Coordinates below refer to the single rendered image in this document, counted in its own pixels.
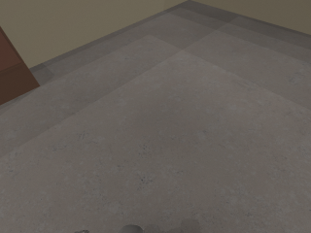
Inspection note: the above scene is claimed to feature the cupboard door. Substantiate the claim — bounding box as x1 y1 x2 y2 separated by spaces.
0 31 21 71

